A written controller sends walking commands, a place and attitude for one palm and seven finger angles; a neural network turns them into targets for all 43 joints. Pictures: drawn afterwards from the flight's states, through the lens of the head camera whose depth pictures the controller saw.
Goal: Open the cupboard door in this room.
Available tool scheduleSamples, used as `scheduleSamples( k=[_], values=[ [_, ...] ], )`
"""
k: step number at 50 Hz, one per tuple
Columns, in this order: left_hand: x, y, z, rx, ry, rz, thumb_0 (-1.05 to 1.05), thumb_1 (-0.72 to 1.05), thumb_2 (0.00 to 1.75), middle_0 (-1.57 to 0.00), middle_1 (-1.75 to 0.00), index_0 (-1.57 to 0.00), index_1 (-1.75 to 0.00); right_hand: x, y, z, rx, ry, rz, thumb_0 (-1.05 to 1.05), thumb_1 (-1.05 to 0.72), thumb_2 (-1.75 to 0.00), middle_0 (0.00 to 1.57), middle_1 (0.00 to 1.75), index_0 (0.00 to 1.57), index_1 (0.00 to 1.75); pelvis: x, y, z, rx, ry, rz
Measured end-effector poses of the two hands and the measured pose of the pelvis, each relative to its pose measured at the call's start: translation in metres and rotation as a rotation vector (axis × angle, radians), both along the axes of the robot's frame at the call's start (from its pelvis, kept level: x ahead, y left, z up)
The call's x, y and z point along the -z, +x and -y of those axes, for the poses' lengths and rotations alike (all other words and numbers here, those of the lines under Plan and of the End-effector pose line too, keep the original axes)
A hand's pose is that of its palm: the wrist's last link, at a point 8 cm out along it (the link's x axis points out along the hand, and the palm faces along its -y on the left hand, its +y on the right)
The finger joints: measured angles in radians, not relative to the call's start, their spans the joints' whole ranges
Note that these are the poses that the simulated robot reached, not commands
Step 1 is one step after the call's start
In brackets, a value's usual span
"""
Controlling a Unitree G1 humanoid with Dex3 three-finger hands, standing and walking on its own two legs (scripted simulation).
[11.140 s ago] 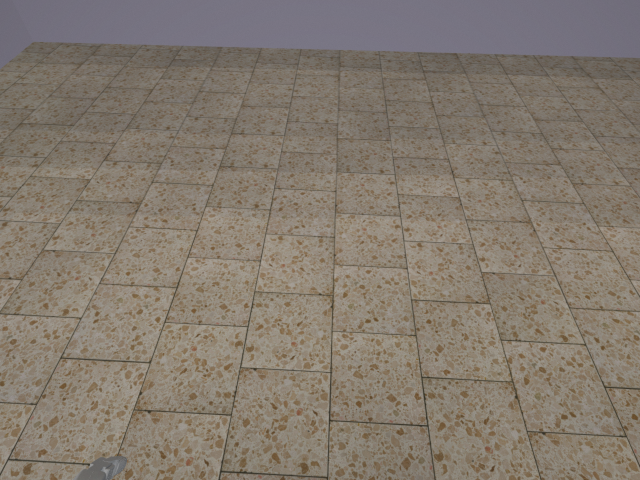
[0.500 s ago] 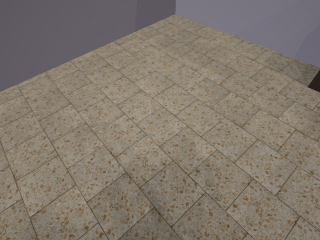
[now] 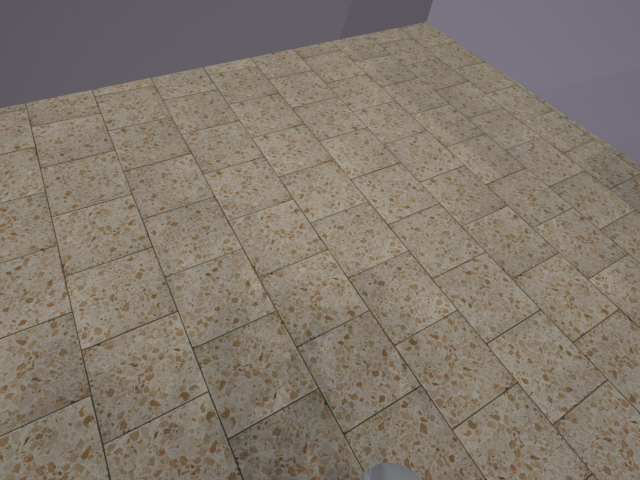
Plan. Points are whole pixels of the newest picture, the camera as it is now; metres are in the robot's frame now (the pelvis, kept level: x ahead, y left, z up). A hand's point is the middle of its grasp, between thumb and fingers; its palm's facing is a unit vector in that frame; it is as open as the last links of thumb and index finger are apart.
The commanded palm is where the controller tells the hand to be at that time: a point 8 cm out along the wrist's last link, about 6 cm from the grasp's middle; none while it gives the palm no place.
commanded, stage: turn or walk to find it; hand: left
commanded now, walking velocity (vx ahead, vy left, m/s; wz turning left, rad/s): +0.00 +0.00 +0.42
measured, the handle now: out of the picture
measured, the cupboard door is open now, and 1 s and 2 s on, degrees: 0 0 0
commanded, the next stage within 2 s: none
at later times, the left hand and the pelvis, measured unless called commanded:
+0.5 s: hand out of the picture +0.04 +0.16 -0.15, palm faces +0.22 -0.94 -0.26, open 7.3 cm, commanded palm none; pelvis -0.03 -0.05 +0.00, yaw +13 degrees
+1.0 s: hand out of the picture -0.16 +0.20 -0.19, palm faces +0.48 -0.84 -0.24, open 7.4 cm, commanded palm none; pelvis -0.08 +0.00 +0.00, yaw +26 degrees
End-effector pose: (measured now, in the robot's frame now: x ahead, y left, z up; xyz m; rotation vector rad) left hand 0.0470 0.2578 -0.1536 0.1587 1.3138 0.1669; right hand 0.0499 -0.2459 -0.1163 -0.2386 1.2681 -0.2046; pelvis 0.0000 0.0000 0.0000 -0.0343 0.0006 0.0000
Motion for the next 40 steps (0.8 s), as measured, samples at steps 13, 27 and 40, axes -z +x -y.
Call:
scheduleSamples(
  k=[13,27,40],
  values=[
    [-0.021,0.01,0.005,-0.059,0.035,0.114,0.0,0.91,0.9,-0.2,-0.3,-0.2,-0.3,0.011,-0.004,-0.004,-0.054,0.052,-0.018,0.01,-0.9,-0.9,0.2,0.3,0.2,0.3,-0.003,-0.012,0.006,-0.107,0.014,-0.008],
    [-0.037,-0.048,0.06,-0.181,0.081,0.157,0.0,0.91,0.9,-0.21,-0.3,-0.21,-0.3,0.03,0.006,0.054,-0.164,0.072,-0.056,0.01,-0.9,-0.9,0.2,0.3,0.2,0.3,0.001,-0.03,0.053,-0.251,0.059,0.008],
    [-0.013,-0.175,0.057,-0.387,0.031,-0.013,0.0,0.9,0.9,-0.21,-0.3,-0.21,-0.3,0.018,0.058,0.008,-0.39,0.024,-0.022,0.01,-0.91,-0.9,0.2,0.3,0.19,0.3,0.005,-0.054,0.034,-0.387,0.049,0.003]
  ],
)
